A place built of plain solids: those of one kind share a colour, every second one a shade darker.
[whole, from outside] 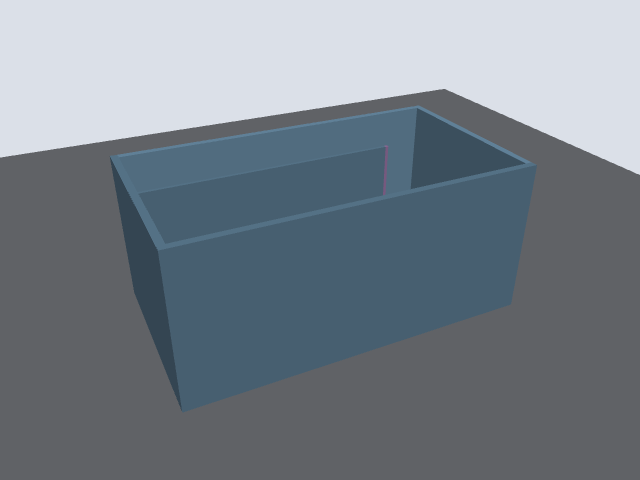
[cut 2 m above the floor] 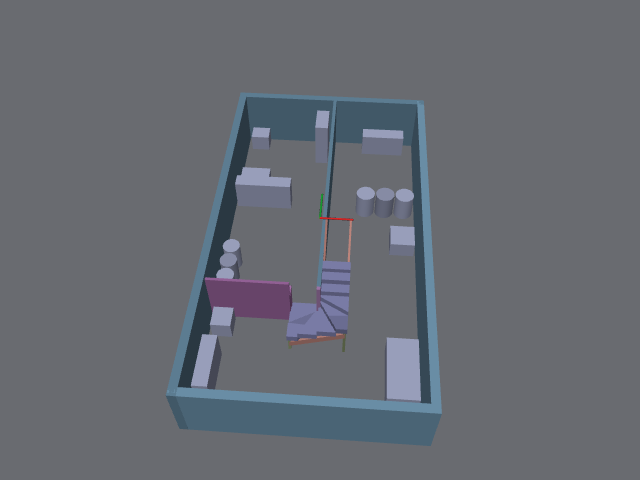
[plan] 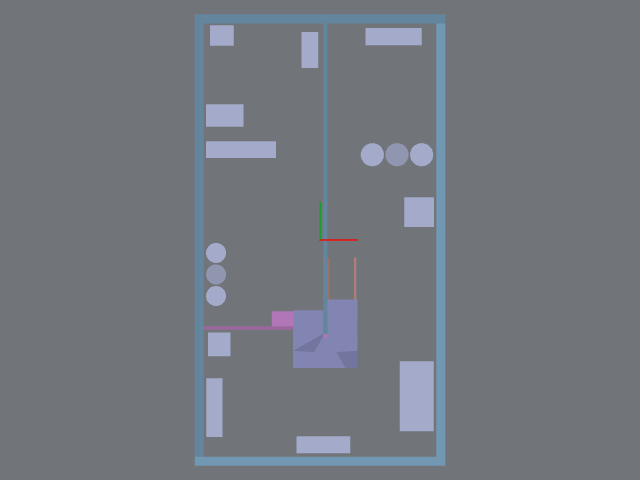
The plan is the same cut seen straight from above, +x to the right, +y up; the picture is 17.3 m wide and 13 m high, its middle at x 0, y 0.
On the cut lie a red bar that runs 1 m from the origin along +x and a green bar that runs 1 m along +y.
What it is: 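A barn, workshop or loft; a timber stair that turns on kite winders round a square newel, open at its outer side over a tall bay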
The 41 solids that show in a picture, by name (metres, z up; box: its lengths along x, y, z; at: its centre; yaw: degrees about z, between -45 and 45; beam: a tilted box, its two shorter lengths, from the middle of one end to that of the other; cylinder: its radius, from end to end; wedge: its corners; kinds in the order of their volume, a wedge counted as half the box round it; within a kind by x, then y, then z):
{
 "wall_1": {"box": [0.25, 12.23, 5.56], "at": [-3.27, 0.0, 2.73]},
 "wall_2": {"box": [6.79, 0.25, 5.56], "at": [0.0, -5.99, 2.73]},
 "wall_3": {"box": [6.79, 0.25, 5.56], "at": [0.0, 5.99, 2.73]},
 "wall_4": {"box": [0.12, 8.43, 5.56], "at": [0.14, 1.67, 2.73]},
 "wall_5": {"box": [0.25, 12.23, 5.56], "at": [3.27, 0.0, 2.73]},
 "piece_1": {"box": [0.44, 1.6, 1.1], "at": [-2.86, -4.54, 0.5]},
 "piece_2": {"cylinder": 0.27, "from": [-2.81, -1.52, 0.0], "to": [-2.81, -1.52, 0.9]},
 "piece_3": {"cylinder": 0.27, "from": [-2.81, -0.93, 0.0], "to": [-2.81, -0.93, 0.9]},
 "piece_4": {"cylinder": 0.27, "from": [-2.81, -0.35, 0.0], "to": [-2.81, -0.35, 0.9]},
 "piece_5": {"box": [0.61, 0.65, 0.66], "at": [-2.73, -2.83, 0.28]},
 "piece_6": {"box": [0.65, 0.56, 0.66], "at": [-2.66, 5.54, 0.28]},
 "piece_7": {"box": [1.01, 0.61, 0.56], "at": [-2.58, 3.37, 0.23]},
 "piece_8": {"box": [1.9, 0.46, 1.13], "at": [-2.14, 2.45, 0.52]},
 "piece_9": {"box": [0.46, 0.98, 1.75], "at": [-0.27, 5.14, 0.83]},
 "piece_10": {"box": [1.46, 0.47, 0.7], "at": [0.09, -5.55, 0.3]},
 "piece_11": {"cylinder": 0.31, "from": [1.42, 2.31, 0.0], "to": [1.42, 2.31, 0.87]},
 "piece_12": {"box": [1.52, 0.47, 0.89], "at": [1.99, 5.51, 0.4]},
 "piece_13": {"cylinder": 0.31, "from": [2.09, 2.31, 0.0], "to": [2.09, 2.31, 0.87]},
 "piece_14": {"box": [0.92, 1.9, 0.77], "at": [2.62, -4.23, 0.34]},
 "piece_15": {"box": [0.81, 0.81, 0.61], "at": [2.68, 0.75, 0.26]},
 "piece_16": {"cylinder": 0.31, "from": [2.75, 2.31, 0.0], "to": [2.75, 2.31, 0.87]},
 "part_1": {"box": [2.44, 0.09, 1.9], "at": [-1.94, -2.38, 0.9]},
 "part_2": {"box": [0.59, 0.42, 1.17], "at": [-1.01, -2.14, 0.53]},
 "tread_1": {"wedge": [[-0.73, -3.47, 0.52], [-0.73, -3.47, 0.74], [-0.73, -3.0, 0.52], [-0.73, -3.0, 0.74], [-0.41, -3.47, 0.52], [-0.41, -3.47, 0.74], [-0.16, -3.04, 0.52], [-0.16, -3.04, 0.74]]},
 "tread_2": {"wedge": [[-0.73, -3.0, 0.34], [-0.73, -3.0, 0.56], [-0.73, -2.47, 0.34], [-0.73, -2.47, 0.56], [0.09, -2.54, 0.34], [0.09, -2.54, 0.56], [0.1, -2.47, 0.34], [0.1, -2.47, 0.56]]},
 "tread_3": {"wedge": [[-0.73, -3.0, 0.52], [-0.73, -3.0, 0.74], [-0.16, -3.04, 0.52], [-0.16, -3.04, 0.74], [0.09, -2.61, 0.52], [0.09, -2.61, 0.74], [0.09, -2.53, 0.52], [0.09, -2.53, 0.74]]},
 "tread_4": {"wedge": [[-0.41, -3.47, 0.71], [-0.41, -3.47, 0.93], [0.09, -2.61, 0.71], [0.09, -2.61, 0.93], [0.15, -3.47, 0.71], [0.15, -3.47, 0.93], [0.15, -2.64, 0.71], [0.15, -2.64, 0.93]]},
 "tread_5": {"box": [0.83, 0.29, 0.22], "at": [-0.32, -2.33, 0.26]},
 "tread_6": {"box": [0.83, 0.29, 0.24], "at": [-0.32, -2.04, 0.07]},
 "tread_7": {"wedge": [[0.14, -3.47, 0.89], [0.14, -3.47, 1.11], [0.14, -2.64, 0.89], [0.14, -2.64, 1.11], [0.2, -2.6, 0.89], [0.2, -2.6, 1.11], [0.7, -3.47, 0.89], [0.7, -3.47, 1.11]]},
 "tread_8": {"wedge": [[0.19, -2.53, 1.08], [0.19, -2.53, 1.3], [0.2, -2.61, 1.08], [0.2, -2.61, 1.3], [0.44, -3.04, 1.08], [0.44, -3.04, 1.3], [1.01, -3.0, 1.08], [1.01, -3.0, 1.3]]},
 "tread_9": {"wedge": [[0.19, -2.53, 1.27], [0.19, -2.53, 1.49], [0.19, -2.47, 1.27], [0.19, -2.47, 1.49], [1.01, -3.0, 1.27], [1.01, -3.0, 1.49], [1.01, -2.47, 1.27], [1.01, -2.47, 1.49]]},
 "tread_10": {"wedge": [[0.44, -3.04, 1.08], [0.44, -3.04, 1.3], [0.69, -3.47, 1.08], [0.69, -3.47, 1.3], [1.01, -3.47, 1.08], [1.01, -3.47, 1.3], [1.01, -3.0, 1.08], [1.01, -3.0, 1.3]]},
 "tread_11": {"box": [0.83, 0.29, 0.22], "at": [0.6, -2.33, 1.56]},
 "tread_12": {"box": [0.83, 0.29, 0.22], "at": [0.6, -2.04, 1.75]},
 "tread_13": {"box": [0.83, 0.29, 0.22], "at": [0.6, -1.75, 1.93]},
 "carriage_1": {"wedge": [[-0.66, -3.43, 0.17], [-0.66, -3.43, 0.39], [-0.66, -3.37, 0.17], [-0.66, -3.37, 0.39], [0.95, -3.43, 0.78], [0.95, -3.43, 1.0], [0.95, -3.37, 0.78], [0.95, -3.37, 1.0]]},
 "carriage_2": {"wedge": [[0.2, -2.47, 1.02], [0.2, -2.47, 1.26], [0.2, -0.47, 2.29], [0.2, -0.47, 2.54], [0.26, -2.47, 1.02], [0.26, -2.47, 1.26], [0.26, -0.47, 2.29], [0.26, -0.47, 2.54]]},
 "carriage_3": {"wedge": [[0.92, -2.47, 1.02], [0.92, -2.47, 1.26], [0.92, -0.47, 2.29], [0.92, -0.47, 2.54], [0.98, -2.47, 1.02], [0.98, -2.47, 1.26], [0.98, -0.47, 2.29], [0.98, -0.47, 2.54]]},
 "newel_1": {"box": [0.12, 0.12, 5.56], "at": [0.14, -2.6, 2.73]},
 "post_1": {"box": [0.08, 0.08, 1.13], "at": [0.94, -3.39, 0.52]}
}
